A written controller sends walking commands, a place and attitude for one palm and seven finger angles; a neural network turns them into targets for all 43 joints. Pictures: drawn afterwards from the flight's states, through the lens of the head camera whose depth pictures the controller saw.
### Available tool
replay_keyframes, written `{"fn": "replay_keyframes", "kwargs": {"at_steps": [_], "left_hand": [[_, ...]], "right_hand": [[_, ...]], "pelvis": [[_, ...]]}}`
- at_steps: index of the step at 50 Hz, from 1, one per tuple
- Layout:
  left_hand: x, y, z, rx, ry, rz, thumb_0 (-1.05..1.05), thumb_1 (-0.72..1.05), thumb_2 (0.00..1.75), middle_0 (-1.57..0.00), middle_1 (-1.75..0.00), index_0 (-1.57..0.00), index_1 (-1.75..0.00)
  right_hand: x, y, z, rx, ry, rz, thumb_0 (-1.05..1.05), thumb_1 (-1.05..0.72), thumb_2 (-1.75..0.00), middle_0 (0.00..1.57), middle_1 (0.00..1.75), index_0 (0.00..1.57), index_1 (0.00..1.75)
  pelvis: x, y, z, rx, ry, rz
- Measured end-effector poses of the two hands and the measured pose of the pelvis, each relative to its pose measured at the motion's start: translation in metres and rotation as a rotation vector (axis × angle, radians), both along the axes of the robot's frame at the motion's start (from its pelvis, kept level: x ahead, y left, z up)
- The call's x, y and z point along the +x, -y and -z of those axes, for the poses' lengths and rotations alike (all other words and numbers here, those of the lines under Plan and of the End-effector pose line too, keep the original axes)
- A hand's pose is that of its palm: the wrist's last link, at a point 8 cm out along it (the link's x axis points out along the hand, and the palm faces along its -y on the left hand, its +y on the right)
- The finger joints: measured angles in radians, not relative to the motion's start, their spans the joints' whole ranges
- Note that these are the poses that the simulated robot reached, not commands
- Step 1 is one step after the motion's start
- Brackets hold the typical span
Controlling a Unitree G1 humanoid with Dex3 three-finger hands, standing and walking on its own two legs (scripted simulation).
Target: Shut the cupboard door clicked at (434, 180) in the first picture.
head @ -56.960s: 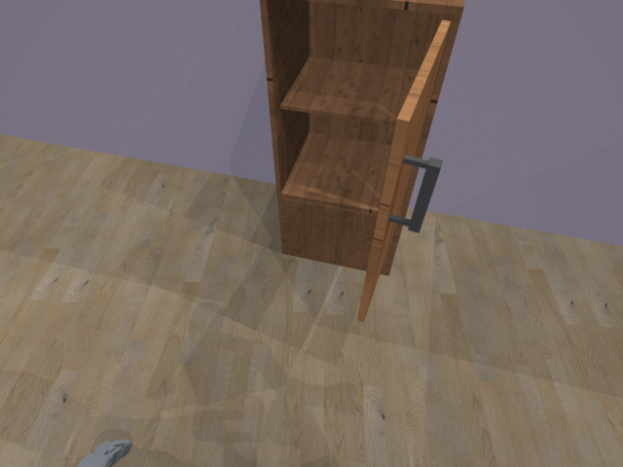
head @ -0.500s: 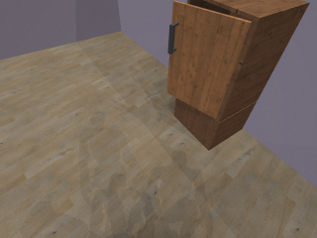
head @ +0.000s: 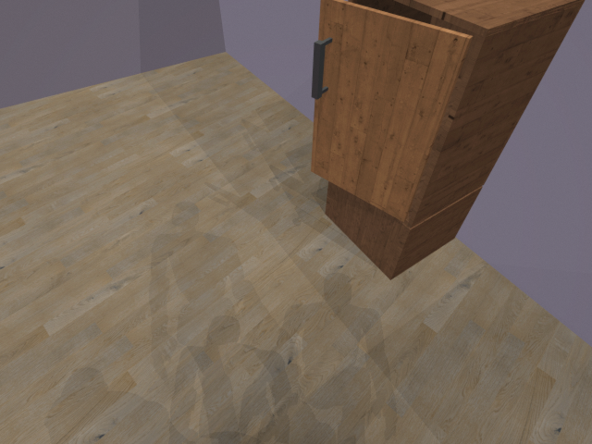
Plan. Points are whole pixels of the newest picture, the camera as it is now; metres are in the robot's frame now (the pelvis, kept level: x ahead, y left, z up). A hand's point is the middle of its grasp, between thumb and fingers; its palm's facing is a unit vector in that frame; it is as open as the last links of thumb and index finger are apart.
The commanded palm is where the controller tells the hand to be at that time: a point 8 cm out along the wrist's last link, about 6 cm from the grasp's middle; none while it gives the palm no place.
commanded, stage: look to check the result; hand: left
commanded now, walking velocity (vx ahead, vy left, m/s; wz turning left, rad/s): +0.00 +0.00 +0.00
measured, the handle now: (322, 68) +1.07 -0.02 +0.00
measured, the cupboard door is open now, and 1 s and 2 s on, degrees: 16 16 16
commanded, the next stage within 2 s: walk to a spot facing it in 0.16 s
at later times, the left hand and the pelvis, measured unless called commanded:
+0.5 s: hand out of the picture +0.01 +0.17 -0.19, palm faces +0.12 -0.97 -0.20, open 7.4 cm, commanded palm none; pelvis +0.01 +0.00 -0.01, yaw +4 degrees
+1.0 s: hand out of the picture +0.07 +0.23 -0.15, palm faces +0.35 -0.91 -0.24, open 7.4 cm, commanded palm none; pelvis +0.02 -0.01 +0.00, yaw +22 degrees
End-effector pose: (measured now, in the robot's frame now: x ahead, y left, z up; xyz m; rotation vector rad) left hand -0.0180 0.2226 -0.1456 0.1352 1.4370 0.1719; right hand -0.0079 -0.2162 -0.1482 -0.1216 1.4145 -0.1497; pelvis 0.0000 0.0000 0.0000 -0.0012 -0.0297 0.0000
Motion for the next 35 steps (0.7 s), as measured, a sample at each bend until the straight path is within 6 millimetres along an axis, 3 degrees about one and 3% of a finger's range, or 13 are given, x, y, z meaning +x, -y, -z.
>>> {"fn": "replay_keyframes", "kwargs": {"at_steps": [22, 27, 32, 35], "left_hand": [[0.016, 0.006, 0.004, 0.001, 0.026, -0.041, 0.01, 0.91, 0.90, -0.20, -0.30, -0.20, -0.30], [0.016, -0.006, 0.014, 0.009, 0.062, -0.098, 0.01, 0.91, 0.90, -0.20, -0.30, -0.20, -0.30], [0.018, -0.028, 0.032, 0.006, 0.103, -0.166, 0.01, 0.91, 0.90, -0.20, -0.30, -0.20, -0.30], [0.022, -0.039, 0.026, 0.019, 0.111, -0.178, 0.01, 0.91, 0.90, -0.20, -0.30, -0.20, -0.30]], "right_hand": [[0.008, 0.008, 0.003, -0.004, -0.034, -0.023, 0.01, -0.91, -0.90, 0.20, 0.30, 0.20, 0.30], [0.019, 0.010, 0.007, -0.026, -0.051, -0.072, 0.01, -0.91, -0.90, 0.20, 0.30, 0.20, 0.30], [0.045, 0.007, 0.005, -0.079, -0.013, -0.149, 0.01, -0.91, -0.90, 0.20, 0.30, 0.20, 0.30], [0.059, 0.004, -0.004, -0.101, 0.023, -0.192, 0.01, -0.91, -0.90, 0.20, 0.30, 0.20, 0.30]], "pelvis": [[0.008, 0.007, 0.004, -0.001, -0.010, -0.043], [0.005, 0.001, 0.014, -0.026, -0.015, -0.109], [0.003, -0.012, 0.025, -0.031, -0.022, -0.181], [-0.001, -0.015, 0.019, -0.035, -0.035, -0.204]]}}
